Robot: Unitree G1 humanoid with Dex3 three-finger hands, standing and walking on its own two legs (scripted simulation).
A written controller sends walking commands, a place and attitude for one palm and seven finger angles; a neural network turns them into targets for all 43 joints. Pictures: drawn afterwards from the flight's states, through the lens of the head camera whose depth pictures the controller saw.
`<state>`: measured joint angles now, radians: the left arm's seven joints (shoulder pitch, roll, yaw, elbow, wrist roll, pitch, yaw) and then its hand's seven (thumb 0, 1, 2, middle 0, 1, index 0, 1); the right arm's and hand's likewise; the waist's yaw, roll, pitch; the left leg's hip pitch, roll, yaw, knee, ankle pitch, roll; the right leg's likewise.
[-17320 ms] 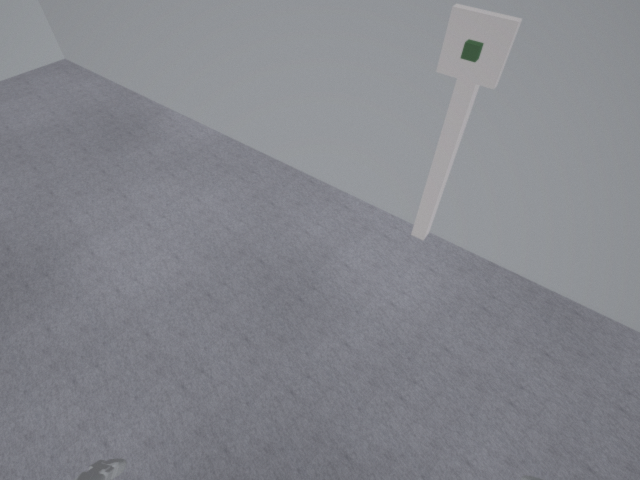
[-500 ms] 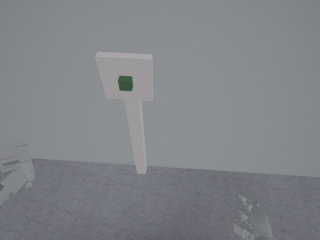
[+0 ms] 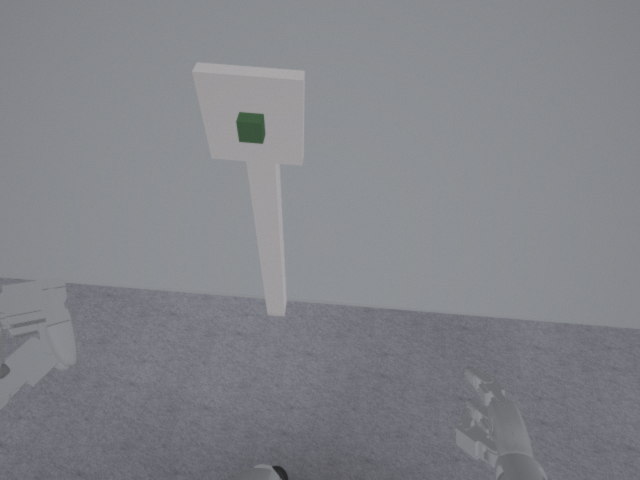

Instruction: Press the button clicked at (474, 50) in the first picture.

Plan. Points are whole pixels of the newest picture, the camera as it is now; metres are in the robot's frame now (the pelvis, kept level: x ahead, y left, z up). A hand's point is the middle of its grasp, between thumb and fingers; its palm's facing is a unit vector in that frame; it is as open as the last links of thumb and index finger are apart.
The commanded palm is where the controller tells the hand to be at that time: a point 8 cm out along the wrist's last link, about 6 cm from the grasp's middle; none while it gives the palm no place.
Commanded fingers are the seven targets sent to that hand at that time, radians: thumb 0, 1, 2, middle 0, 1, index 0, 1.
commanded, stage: step back with the hand held close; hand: left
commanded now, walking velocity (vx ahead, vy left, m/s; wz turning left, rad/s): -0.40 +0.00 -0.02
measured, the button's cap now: (251, 126) +0.66 +0.16 +0.05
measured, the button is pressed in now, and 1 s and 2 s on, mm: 0 0 0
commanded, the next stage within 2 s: stop stepping back and stand still in 0.18 s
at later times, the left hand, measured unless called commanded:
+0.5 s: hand out of the picture +0.06 +0.23 +0.18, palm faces +0.32 -0.83 -0.45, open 3.1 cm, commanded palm +0.01 +0.28 +0.19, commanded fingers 0.00 0.90 0.90 -1.30 -1.50 -1.30 -1.50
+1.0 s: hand out of the picture +0.02 +0.25 +0.17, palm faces +0.41 -0.82 -0.40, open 3.1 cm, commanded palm -0.04 +0.29 +0.19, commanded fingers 0.00 0.90 0.90 -1.30 -1.50 -1.30 -1.50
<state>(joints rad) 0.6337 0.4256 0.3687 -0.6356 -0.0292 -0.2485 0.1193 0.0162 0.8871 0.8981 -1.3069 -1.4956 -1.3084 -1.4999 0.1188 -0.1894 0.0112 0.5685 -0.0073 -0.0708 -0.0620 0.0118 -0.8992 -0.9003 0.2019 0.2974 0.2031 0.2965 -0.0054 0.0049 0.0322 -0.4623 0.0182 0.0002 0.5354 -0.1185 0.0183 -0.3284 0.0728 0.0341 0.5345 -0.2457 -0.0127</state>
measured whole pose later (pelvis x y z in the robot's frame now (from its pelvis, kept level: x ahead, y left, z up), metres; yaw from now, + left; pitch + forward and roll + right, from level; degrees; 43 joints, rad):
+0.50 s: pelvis -0.13 +0.00 +0.00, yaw -2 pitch +1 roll -2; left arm 0.63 0.42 0.36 -0.63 -0.04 -0.19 0.14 0.02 0.89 0.90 -1.31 -1.50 -1.31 -1.50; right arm 0.21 -0.17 0.03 0.62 -0.02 -0.09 -0.06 0.01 -0.90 -0.90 0.20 0.30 0.20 0.30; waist 0.01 -0.02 -0.03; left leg -0.51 0.00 -0.02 0.73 -0.26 -0.02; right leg -0.22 0.02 -0.01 0.50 -0.31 -0.02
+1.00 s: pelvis -0.17 +0.00 +0.00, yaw +0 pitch -1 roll -1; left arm 0.60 0.35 0.34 -0.53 -0.01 -0.22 0.16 0.01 0.89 0.90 -1.31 -1.50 -1.31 -1.50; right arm 0.27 -0.22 0.01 0.66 -0.01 -0.11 -0.09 0.01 -0.90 -0.90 0.20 0.30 0.20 0.30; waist -0.01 0.00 -0.04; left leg -0.30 0.03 0.00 0.57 -0.26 0.02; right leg -0.27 0.01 -0.09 0.55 -0.27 -0.03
